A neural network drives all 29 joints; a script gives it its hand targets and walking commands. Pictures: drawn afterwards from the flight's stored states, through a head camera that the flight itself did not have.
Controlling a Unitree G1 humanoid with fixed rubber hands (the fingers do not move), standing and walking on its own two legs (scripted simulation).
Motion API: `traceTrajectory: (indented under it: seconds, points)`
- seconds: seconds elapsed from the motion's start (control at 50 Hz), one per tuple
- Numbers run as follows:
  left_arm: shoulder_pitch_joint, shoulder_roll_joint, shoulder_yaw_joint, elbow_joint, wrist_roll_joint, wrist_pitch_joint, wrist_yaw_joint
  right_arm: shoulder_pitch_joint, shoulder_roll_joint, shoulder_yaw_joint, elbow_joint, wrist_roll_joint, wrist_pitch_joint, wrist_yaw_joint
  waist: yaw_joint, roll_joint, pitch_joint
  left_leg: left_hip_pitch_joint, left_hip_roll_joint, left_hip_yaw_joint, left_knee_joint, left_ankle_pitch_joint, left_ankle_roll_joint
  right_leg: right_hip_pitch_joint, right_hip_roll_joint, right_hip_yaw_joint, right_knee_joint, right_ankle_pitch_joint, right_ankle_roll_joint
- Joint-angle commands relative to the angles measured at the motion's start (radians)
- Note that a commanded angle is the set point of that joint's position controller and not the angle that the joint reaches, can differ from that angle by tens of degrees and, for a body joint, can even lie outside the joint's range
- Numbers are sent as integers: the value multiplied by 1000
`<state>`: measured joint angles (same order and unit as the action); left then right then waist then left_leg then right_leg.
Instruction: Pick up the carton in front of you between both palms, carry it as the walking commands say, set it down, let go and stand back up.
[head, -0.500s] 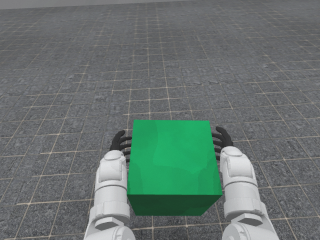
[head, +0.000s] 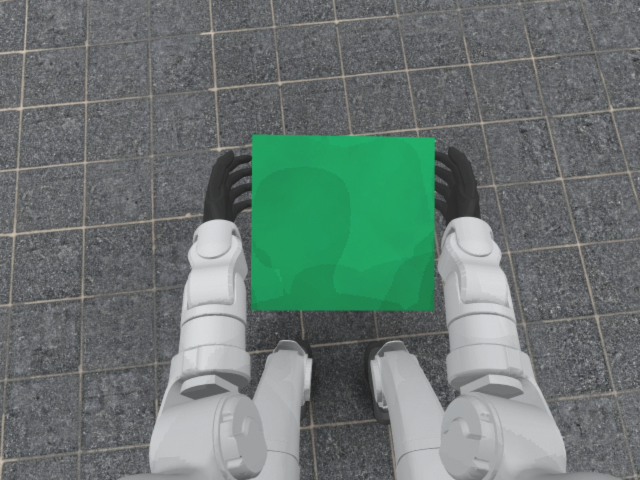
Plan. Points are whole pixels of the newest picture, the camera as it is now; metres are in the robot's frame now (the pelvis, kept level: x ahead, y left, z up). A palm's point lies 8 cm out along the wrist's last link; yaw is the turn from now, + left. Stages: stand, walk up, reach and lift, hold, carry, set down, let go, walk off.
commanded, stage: set down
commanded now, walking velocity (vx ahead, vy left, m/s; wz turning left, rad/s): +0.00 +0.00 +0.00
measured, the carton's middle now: (336, 227) +0.41 +0.01 -0.16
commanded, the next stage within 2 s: none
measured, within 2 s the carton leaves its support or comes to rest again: rests again in 1.76 s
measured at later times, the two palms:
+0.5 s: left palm (238, 214) +0.44 +0.17 -0.22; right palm (421, 218) +0.43 -0.13 -0.21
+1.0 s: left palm (249, 218) +0.48 +0.18 -0.37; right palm (395, 227) +0.45 -0.12 -0.37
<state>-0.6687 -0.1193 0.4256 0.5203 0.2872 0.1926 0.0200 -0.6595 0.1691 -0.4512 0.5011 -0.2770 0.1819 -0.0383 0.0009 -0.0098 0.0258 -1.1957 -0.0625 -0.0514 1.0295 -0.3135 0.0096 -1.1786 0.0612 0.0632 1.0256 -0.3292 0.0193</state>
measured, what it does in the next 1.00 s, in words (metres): lowers itself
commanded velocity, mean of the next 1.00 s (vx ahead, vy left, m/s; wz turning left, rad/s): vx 0.00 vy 0.00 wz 0.00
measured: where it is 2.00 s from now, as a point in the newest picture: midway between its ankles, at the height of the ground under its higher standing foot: (339, 396)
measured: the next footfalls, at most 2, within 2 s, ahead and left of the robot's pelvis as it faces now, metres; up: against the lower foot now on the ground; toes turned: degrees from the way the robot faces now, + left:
none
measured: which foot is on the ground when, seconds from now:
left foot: down 0.00-1.00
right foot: down 0.00-1.00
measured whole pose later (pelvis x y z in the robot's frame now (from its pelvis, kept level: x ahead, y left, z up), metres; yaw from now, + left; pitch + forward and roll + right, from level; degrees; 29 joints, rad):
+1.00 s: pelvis -0.04 +0.00 -0.25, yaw -3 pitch +46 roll -4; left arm -1.20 0.17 0.34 0.89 0.18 0.22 0.03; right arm -1.09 0.07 -0.50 0.70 -0.16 0.20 -0.18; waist 0.02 -0.04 -0.02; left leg -2.23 -0.12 -0.06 1.94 -0.51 -0.02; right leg -2.19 0.16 0.04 1.92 -0.53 0.08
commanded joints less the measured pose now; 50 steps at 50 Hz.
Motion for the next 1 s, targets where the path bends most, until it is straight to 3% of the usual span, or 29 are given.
traceTrajectory:
  seconds: [0.0,0.12,0.32,0.58,0.76,0.98]
  points:
    - [-532,-924,-639,30,-127,-6,-232,-537,907,648,29,129,-2,216,0,28,-1117,476,-74,0,36,337,-34,288,97,-32,35,278,11]
    - [-519,-905,-573,132,-108,71,-262,-541,915,598,98,127,75,237,19,28,-981,249,-74,17,92,168,-30,57,105,-54,103,116,13]
    - [-575,-807,-487,234,-111,28,-239,-591,853,513,176,123,32,167,21,26,-1018,7,-83,30,277,198,-26,-174,115,-63,281,137,19]
    - [-765,-716,-509,255,-168,5,-206,-816,799,544,130,193,-3,76,38,26,-1140,-167,-96,58,494,92,-30,-315,140,-100,511,35,42]
    - [-887,-663,-470,325,-173,20,-209,-962,752,477,168,194,8,60,47,37,-1115,-281,-89,65,608,14,-28,-441,147,-125,642,-40,41]
    - [-1001,-590,-466,385,-208,11,-216,-1083,689,425,210,207,-7,58,43,55,-1088,-381,-74,66,747,37,-29,-564,140,-148,801,-30,38]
